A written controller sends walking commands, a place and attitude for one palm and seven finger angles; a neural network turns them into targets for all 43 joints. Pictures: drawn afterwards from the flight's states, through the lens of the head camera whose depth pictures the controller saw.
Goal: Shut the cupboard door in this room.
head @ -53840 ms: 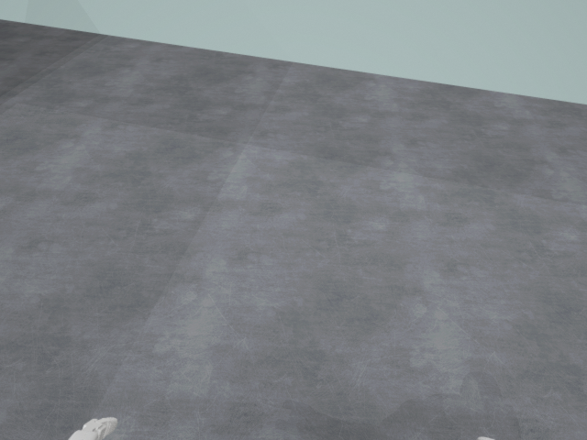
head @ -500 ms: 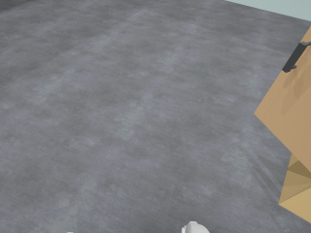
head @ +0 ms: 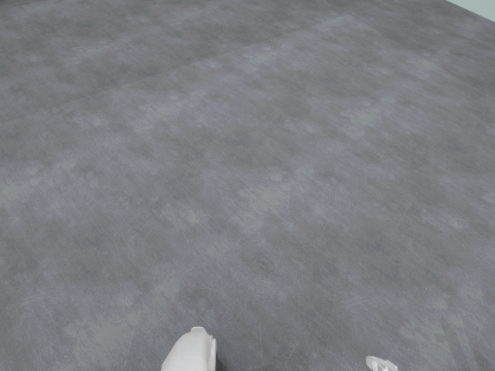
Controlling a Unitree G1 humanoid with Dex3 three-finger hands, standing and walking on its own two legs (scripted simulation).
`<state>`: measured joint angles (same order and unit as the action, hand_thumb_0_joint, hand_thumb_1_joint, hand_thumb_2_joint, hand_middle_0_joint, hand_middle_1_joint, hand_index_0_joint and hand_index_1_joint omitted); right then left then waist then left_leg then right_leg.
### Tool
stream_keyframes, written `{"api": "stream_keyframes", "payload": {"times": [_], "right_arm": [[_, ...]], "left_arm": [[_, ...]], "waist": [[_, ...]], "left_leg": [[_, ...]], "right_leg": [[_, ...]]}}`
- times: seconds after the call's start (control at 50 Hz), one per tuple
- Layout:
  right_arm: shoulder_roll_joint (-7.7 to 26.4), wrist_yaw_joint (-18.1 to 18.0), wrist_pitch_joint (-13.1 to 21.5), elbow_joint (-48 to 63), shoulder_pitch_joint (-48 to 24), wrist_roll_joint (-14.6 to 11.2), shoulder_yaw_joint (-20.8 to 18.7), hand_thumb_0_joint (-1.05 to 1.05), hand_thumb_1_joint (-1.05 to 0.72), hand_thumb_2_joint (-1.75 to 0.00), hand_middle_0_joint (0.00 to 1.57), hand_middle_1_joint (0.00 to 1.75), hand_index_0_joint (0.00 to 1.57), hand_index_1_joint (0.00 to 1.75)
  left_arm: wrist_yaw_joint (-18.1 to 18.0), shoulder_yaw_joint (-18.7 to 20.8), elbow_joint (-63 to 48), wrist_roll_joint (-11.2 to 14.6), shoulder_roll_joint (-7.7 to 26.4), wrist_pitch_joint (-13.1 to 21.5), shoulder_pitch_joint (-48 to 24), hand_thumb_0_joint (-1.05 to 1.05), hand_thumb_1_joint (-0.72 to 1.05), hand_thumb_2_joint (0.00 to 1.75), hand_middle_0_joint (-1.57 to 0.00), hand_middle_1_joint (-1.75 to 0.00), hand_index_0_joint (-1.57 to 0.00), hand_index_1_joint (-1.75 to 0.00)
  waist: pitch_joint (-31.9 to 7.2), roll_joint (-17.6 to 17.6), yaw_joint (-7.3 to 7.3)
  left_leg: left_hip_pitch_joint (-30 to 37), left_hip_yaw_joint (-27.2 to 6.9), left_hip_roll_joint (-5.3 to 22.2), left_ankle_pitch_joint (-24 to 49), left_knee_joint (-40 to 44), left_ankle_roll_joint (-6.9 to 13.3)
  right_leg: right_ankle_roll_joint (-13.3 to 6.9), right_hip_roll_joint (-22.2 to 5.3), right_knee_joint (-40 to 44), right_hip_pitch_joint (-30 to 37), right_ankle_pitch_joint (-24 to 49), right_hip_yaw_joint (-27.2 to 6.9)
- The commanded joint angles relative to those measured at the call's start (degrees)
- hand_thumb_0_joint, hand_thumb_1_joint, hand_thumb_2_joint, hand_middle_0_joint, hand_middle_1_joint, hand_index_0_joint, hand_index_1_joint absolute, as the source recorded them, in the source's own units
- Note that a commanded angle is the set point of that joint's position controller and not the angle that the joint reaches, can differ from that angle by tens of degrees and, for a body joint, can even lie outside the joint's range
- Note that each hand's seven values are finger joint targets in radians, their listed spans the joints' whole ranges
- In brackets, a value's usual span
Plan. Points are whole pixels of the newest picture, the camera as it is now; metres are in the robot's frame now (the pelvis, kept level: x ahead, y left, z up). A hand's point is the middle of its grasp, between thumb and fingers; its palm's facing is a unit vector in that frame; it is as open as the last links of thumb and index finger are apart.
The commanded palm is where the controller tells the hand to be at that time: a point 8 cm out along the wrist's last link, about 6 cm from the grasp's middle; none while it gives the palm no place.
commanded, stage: walk to a spot facing it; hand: left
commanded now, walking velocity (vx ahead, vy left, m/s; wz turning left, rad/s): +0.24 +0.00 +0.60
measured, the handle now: out of the picture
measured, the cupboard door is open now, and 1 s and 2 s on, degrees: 58 58 58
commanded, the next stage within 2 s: turn to face it in 0.06 s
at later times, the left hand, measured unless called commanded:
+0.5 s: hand (139, 308) +0.23 +0.24 -0.17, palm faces +0.03 -0.97 -0.22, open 7.4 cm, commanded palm none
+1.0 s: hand (143, 259) +0.34 +0.26 -0.18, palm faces -0.21 -0.95 -0.21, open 7.4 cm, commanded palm none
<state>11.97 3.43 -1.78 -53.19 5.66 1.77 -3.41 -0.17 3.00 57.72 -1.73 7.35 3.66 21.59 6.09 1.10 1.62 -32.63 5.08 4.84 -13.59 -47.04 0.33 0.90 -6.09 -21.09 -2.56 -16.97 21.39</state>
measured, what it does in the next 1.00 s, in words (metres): walks ahead, turning right: left foot, then right foot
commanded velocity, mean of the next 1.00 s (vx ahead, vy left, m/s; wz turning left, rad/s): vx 0.03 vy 0.00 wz -0.44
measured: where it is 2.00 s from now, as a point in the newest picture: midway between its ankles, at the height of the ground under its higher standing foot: (230, 355)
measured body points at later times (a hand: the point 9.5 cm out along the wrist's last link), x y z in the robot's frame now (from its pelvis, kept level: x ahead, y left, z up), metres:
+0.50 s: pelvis +0.15 +0.04 -0.01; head +0.17 +0.04 +0.44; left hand +0.23 +0.29 -0.15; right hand +0.19 -0.20 -0.16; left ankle +0.13 +0.13 -0.74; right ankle +0.19 -0.09 -0.72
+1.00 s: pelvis +0.21 +0.07 -0.01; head +0.25 +0.09 +0.44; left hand +0.35 +0.31 -0.16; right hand +0.24 -0.19 -0.13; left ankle +0.25 +0.19 -0.74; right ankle +0.15 -0.05 -0.68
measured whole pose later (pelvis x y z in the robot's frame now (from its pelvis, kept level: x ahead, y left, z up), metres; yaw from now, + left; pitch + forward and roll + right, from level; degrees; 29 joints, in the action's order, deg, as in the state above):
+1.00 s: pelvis +0.21 +0.07 -0.01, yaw -18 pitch +0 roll -2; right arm 10.5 -1.3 -0.2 -50.2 9.8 1.9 -0.9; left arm 1.2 6.5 52.8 -1.2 14.9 -4.7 11.6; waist 4.0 2.3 0.9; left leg -16.0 3.6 4.2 -16.3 -32.1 -0.2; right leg 2.0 1.5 -59.2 -26.4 -28.3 -1.6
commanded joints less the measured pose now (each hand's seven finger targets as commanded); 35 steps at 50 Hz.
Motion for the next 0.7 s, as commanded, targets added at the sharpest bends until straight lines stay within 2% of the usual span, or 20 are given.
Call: {"api": "stream_keyframes", "payload": {"times": [0.0,0.04,0.06,0.08,0.1,0.12,0.14,0.18,0.24,0.3,0.36,0.42,0.48,0.5,0.52,0.54,0.56,0.58,0.64,0.68], "right_arm": [[1.9,0.0,2.6,6.6,-3.8,-0.2,0.0,0.0,-0.9,-0.9,0.2,0.3,0.2,0.3],[5.2,-0.5,2.8,4.6,4.9,0.3,-1.0,0.0,-0.9,-0.9,0.2,0.3,0.2,0.3],[9.3,-1.1,3.0,2.8,12.7,0.5,-2.1,0.0,-0.9,-0.9,0.2,0.3,0.2,0.3],[17.4,-1.9,3.5,1.8,19.0,0.7,-4.1,0.0,-0.9,-0.9,0.2,0.3,0.2,0.3],[19.3,-2.9,3.1,0.8,21.7,-0.5,-4.2,0.0,-0.9,-0.9,0.2,0.3,0.2,0.3],[18.8,-3.6,2.9,1.1,19.4,-0.6,-4.0,0.0,-0.9,-0.9,0.2,0.3,0.2,0.3],[15.2,-3.8,3.4,3.2,15.2,-0.3,-2.7,0.0,-0.9,-0.9,0.2,0.3,0.2,0.3],[9.0,-4.4,4.2,5.0,6.1,-0.3,-0.3,0.0,-0.9,-0.9,0.2,0.3,0.2,0.3],[6.3,-5.3,4.6,3.2,6.0,-0.2,0.9,0.0,-0.9,-0.9,0.2,0.3,0.2,0.3],[6.1,-5.2,4.1,1.6,6.4,-0.1,1.0,0.0,-0.9,-0.9,0.2,0.3,0.2,0.3],[6.1,-5.1,3.4,0.5,6.8,0.0,0.4,0.0,-0.9,-0.9,0.2,0.3,0.2,0.3],[7.8,-5.3,2.5,0.2,6.8,0.0,-0.1,0.0,-0.9,-0.9,0.2,0.3,0.2,0.3],[8.0,-5.3,2.0,0.2,6.5,-0.3,-0.5,0.0,-0.9,-0.9,0.2,0.3,0.2,0.3],[7.0,-5.1,1.9,0.6,6.6,-0.6,-0.6,0.0,-0.9,-0.9,0.2,0.3,0.2,0.3],[4.6,-4.9,2.0,1.8,7.1,-1.1,-0.3,0.0,-0.9,-0.9,0.2,0.3,0.2,0.3],[3.9,-4.9,1.6,2.9,6.2,-1.1,0.0,0.0,-0.9,-0.9,0.2,0.3,0.2,0.3],[3.9,-5.3,1.2,2.6,6.0,-0.9,0.0,0.0,-0.9,-0.9,0.2,0.3,0.2,0.3],[4.1,-5.4,1.3,2.7,4.8,-0.9,-0.1,0.0,-0.9,-0.9,0.2,0.3,0.2,0.3],[4.0,-5.1,1.3,2.6,4.1,-1.3,-0.1,0.0,-0.9,-0.9,0.2,0.3,0.2,0.3],[3.1,-4.9,0.9,3.0,3.7,-1.2,0.1,0.0,-0.9,-0.9,0.2,0.3,0.2,0.3]], "left_arm": [[-0.7,3.2,-3.0,-0.1,13.1,0.8,2.2,0.0,0.9,0.9,-0.2,-0.3,-0.2,-0.3],[-0.4,3.6,-3.2,0.2,14.2,0.3,0.6,0.0,0.9,0.9,-0.2,-0.3,-0.2,-0.3],[0.1,3.5,-4.0,0.6,13.5,0.1,0.2,0.0,0.9,0.9,-0.2,-0.3,-0.2,-0.3],[1.1,2.9,-7.1,1.1,10.3,-0.4,-1.0,0.0,0.9,0.9,-0.2,-0.3,-0.2,-0.3],[0.6,2.4,-10.3,0.7,11.9,-1.1,-7.0,0.0,0.9,0.9,-0.2,-0.3,-0.2,-0.3],[0.5,2.4,-11.9,0.8,11.1,-1.2,-9.6,0.0,0.9,0.9,-0.2,-0.3,-0.2,-0.3],[0.2,2.4,-11.6,0.5,9.9,-1.1,-9.7,0.0,0.9,0.9,-0.2,-0.3,-0.2,-0.3],[0.0,2.0,-6.8,0.0,8.1,-2.6,-3.3,0.0,0.9,0.9,-0.2,-0.3,-0.2,-0.3],[-0.1,1.0,-4.1,0.0,6.5,-3.8,0.7,0.0,0.9,0.9,-0.2,-0.3,-0.2,-0.3],[-0.2,0.4,-4.2,0.4,5.9,-4.8,-2.3,0.0,0.9,0.9,-0.2,-0.3,-0.2,-0.3],[0.1,0.7,-5.8,0.3,6.5,-5.4,-6.1,0.0,0.9,0.9,-0.2,-0.3,-0.2,-0.3],[0.4,1.3,-6.9,0.2,7.2,-5.7,-7.2,0.0,0.9,0.9,-0.2,-0.3,-0.2,-0.3],[0.6,2.0,-6.5,0.1,8.4,-5.2,-4.2,0.0,0.9,0.9,-0.2,-0.3,-0.2,-0.3],[0.5,2.5,-6.3,0.0,10.7,-4.5,-2.2,0.0,0.9,0.9,-0.2,-0.3,-0.2,-0.3],[0.1,3.3,-6.1,-0.5,15.1,-3.7,-0.9,0.0,0.9,0.9,-0.2,-0.3,-0.2,-0.3],[-0.4,3.6,-5.6,0.0,18.2,-3.5,1.4,0.0,0.9,0.9,-0.2,-0.3,-0.2,-0.3],[-1.0,3.8,-5.8,0.3,17.4,-3.7,0.6,0.0,0.9,0.9,-0.2,-0.3,-0.2,-0.3],[-1.6,4.1,-6.2,0.3,15.3,-3.6,-1.5,0.0,0.9,0.9,-0.2,-0.3,-0.2,-0.3],[-1.8,3.9,-7.5,0.6,14.1,-4.0,-5.5,0.0,0.9,0.9,-0.2,-0.3,-0.2,-0.3],[-1.5,4.0,-7.8,0.4,14.4,-4.1,-6.5,0.0,0.9,0.9,-0.2,-0.3,-0.2,-0.3]], "waist": [[-3.3,6.1,-0.63],[-7.6,3.5,-5.25],[-12.6,-3.1,-9.24],[-16.3,-19.9,-11.28],[-18.3,-14.8,-12.56],[-12.9,-7.0,-10.36],[-10.2,-2.7,-7.9],[-7.8,-9.2,-3.07],[-9.7,-8.7,-0.61],[-7.3,-5.8,-0.49],[-2.7,-7.0,-0.92],[-2.8,-6.9,-0.94],[-4.6,-5.9,0.51],[-6.3,-0.7,1.22],[-8.0,11.3,1.23],[-8.0,13.9,2.51],[-9.2,10.1,1.86],[-9.3,10.8,1.2],[-13.1,4.3,-0.1],[-12.1,4.7,-0.36]], "left_leg": [[3.4,2.4,-1.4,-3.8,7.3,2.2],[19.6,4.3,-5.0,-0.9,13.4,3.3],[33.7,-1.3,-2.3,0.2,17.3,5.0],[44.7,-30.0,15.6,7.4,23.4,12.1],[46.0,-37.8,19.7,12.6,28.2,15.4],[41.1,-34.8,20.7,12.1,29.1,15.6],[31.6,-30.3,18.3,11.3,29.2,13.0],[20.5,-19.7,12.8,9.5,30.9,9.9],[19.8,-13.0,9.7,13.9,31.3,9.3],[17.3,-9.1,9.8,11.5,32.8,8.9],[14.8,-7.3,11.0,7.1,33.8,8.9],[17.0,-5.6,12.8,9.7,29.7,9.0],[18.0,-2.0,10.8,11.8,20.8,5.6],[16.6,0.7,7.3,7.7,13.9,2.6],[8.1,6.0,0.3,-6.7,3.9,-1.1],[3.2,3.6,-4.0,-24.1,-8.9,-2.6],[0.2,-2.7,-2.7,-22.4,-15.1,-2.7],[-3.3,-4.7,-1.9,-19.5,-18.0,-3.0],[-0.7,-5.3,-0.8,-13.9,-14.5,-4.1],[3.2,-4.0,-1.9,-12.0,-8.5,-4.6]], "right_leg": [[-5.4,-18.6,0.3,5.0,34.1,-7.2],[-3.1,-15.8,-14.0,-1.3,34.8,-2.7],[-1.0,-12.7,-27.8,-10.7,23.7,-2.0],[3.1,-2.3,-47.4,-31.3,-15.2,-4.1],[2.5,-0.2,-54.9,-37.9,-18.8,-15.1],[2.1,-2.5,-56.2,-40.3,-14.8,-18.2],[1.9,-3.1,-55.6,-37.3,-11.5,-18.5],[1.8,-4.1,-49.9,-29.7,-5.7,-21.0],[1.4,-1.3,-41.2,-24.1,-2.7,-20.5],[1.1,0.3,-31.4,-20.6,-0.1,-20.4],[1.1,1.8,-25.2,-18.9,1.7,-19.8],[1.0,3.4,-20.3,-16.4,0.7,-18.4],[0.0,4.5,-10.7,-10.1,7.8,-18.1],[-1.5,1.3,-5.4,-6.3,16.9,-24.3],[-6.8,-9.7,-1.3,-0.9,30.7,-39.3],[-14.3,-17.6,2.0,0.3,41.2,-46.6],[-16.5,-16.6,1.2,2.5,41.5,-46.0],[-16.2,-13.9,-0.1,3.7,43.5,-45.4],[-13.1,-8.9,-2.5,5.0,42.8,-36.7],[-12.1,-7.3,-1.9,0.5,39.1,-35.7]]}}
